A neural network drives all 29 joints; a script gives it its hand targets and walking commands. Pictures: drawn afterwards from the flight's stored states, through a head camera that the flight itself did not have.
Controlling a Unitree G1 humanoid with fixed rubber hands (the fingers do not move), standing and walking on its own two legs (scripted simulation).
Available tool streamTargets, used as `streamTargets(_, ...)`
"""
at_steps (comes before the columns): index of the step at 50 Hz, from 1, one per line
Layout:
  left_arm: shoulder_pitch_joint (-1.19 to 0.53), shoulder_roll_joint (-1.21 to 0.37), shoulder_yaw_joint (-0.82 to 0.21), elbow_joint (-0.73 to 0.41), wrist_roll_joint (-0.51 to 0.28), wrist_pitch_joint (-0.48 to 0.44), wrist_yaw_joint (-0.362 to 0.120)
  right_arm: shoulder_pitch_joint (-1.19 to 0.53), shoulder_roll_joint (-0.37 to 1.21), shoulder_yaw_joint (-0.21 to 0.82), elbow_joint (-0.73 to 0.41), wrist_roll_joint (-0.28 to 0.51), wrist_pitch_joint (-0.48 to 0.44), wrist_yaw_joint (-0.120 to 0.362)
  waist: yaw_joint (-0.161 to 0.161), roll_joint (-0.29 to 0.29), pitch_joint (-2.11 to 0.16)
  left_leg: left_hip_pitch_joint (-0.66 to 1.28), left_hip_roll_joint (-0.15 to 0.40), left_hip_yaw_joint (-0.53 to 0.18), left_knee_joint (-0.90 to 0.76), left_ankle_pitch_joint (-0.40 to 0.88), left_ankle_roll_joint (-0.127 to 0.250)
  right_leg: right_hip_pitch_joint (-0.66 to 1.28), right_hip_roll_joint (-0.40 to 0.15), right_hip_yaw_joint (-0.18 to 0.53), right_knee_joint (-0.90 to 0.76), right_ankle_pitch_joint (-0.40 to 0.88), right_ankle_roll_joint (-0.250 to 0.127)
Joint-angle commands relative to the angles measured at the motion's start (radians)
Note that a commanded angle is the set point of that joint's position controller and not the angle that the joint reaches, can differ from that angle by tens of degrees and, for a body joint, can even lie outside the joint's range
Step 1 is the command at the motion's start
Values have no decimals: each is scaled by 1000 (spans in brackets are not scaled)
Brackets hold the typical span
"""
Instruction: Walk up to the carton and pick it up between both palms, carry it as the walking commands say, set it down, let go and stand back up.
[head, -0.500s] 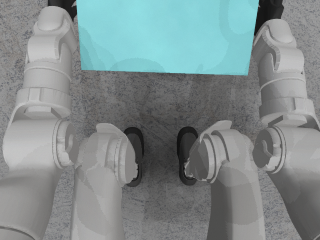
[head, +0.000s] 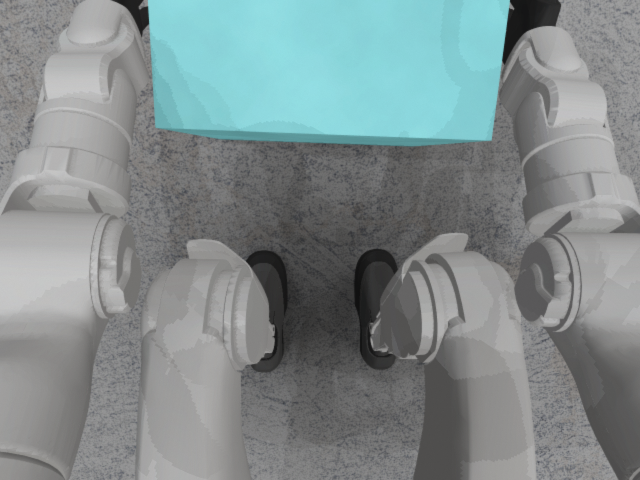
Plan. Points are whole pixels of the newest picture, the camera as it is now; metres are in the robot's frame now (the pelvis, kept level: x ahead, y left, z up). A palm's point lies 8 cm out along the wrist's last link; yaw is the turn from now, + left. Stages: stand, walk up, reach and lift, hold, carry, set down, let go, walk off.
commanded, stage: set down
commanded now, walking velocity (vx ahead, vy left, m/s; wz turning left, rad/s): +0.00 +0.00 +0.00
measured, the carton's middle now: (323, 57) +0.52 +0.00 -0.23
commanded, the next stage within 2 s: none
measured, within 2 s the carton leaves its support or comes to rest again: neither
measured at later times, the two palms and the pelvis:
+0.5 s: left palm (120, 4) +0.55 +0.19 -0.14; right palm (525, 28) +0.53 -0.19 -0.15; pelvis -0.01 +0.00 -0.01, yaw +0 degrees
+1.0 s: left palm (122, 6) +0.55 +0.20 -0.15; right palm (524, 29) +0.53 -0.19 -0.15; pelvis -0.01 +0.00 -0.01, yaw +0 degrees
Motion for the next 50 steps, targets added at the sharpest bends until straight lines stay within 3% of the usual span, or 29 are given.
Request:
streamTargets(1,-555,-901,-277,-218,-79,-45,-217,-651,845,338,-217,84,-52,226,-10,31,-1177,600,-69,-87,-156,258,-34,575,78,73,-139,273,31)
streamTargets(40,-520,-830,-192,-45,-31,-55,-233,-631,768,257,-56,29,-59,240,-14,28,-887,505,-54,-103,-140,135,-29,443,61,80,-138,120,22)
streamTargets(46,-508,-763,-174,-33,-22,-58,-224,-613,696,229,-38,14,-64,228,-18,28,-874,513,-49,-102,-137,118,-31,443,56,80,-137,101,25)
streamTargets(50,-481,-635,-151,-19,-18,-71,-194,-574,564,190,-13,2,-80,197,-24,30,-879,530,-43,-103,-136,112,-37,452,49,80,-134,97,32)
